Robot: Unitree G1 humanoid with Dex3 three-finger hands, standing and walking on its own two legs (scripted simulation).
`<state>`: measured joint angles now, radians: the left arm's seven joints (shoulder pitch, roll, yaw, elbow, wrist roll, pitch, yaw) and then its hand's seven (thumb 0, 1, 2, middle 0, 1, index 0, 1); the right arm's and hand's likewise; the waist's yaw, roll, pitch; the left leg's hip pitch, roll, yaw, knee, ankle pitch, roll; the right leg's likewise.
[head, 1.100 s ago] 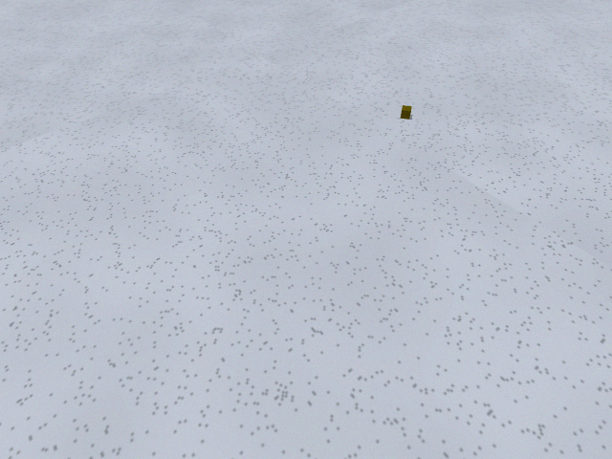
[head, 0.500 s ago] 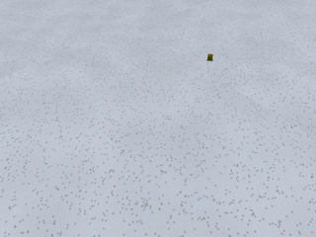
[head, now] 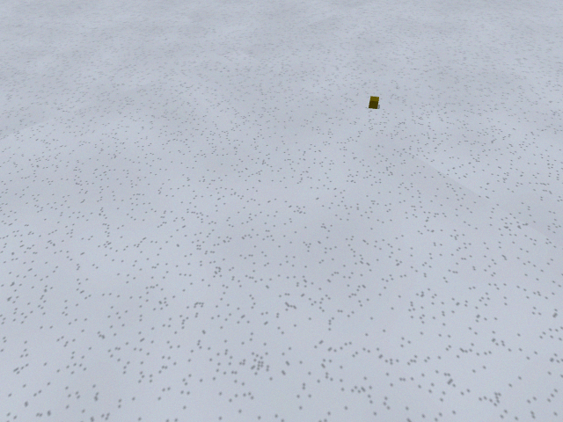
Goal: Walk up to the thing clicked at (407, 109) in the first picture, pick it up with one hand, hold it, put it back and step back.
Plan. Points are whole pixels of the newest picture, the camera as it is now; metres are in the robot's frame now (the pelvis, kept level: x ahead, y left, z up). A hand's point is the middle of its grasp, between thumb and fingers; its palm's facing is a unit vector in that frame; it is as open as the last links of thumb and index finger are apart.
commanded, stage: stand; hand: left
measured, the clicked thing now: (373, 102) +1.99 -0.53 -0.76
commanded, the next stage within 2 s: walk up in 0.02 s
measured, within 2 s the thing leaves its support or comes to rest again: neither
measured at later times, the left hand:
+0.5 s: hand (206, 297) +0.36 +0.17 -0.12, palm faces -0.29 -0.79 -0.53, open 7.4 cm
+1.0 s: hand (276, 167) +0.77 +0.05 -0.17, palm faces -0.67 -0.56 -0.49, open 7.4 cm
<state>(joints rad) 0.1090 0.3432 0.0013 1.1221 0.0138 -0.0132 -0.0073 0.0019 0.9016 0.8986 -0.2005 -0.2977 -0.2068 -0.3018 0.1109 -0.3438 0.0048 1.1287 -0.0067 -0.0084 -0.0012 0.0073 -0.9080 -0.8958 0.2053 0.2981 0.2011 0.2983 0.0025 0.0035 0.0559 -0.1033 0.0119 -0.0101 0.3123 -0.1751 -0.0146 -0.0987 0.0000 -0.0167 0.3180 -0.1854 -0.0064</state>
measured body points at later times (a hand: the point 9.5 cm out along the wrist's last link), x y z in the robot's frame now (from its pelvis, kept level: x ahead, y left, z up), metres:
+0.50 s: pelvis +0.13 -0.08 -0.05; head +0.10 -0.13 +0.40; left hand +0.37 +0.21 -0.09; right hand +0.10 -0.44 -0.18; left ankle +0.03 +0.11 -0.70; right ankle +0.11 -0.22 -0.75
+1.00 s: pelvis +0.48 -0.10 -0.03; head +0.53 -0.13 +0.42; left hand +0.80 +0.08 -0.14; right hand +0.30 -0.41 -0.12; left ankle +0.60 -0.10 -0.75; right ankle +0.28 -0.18 -0.65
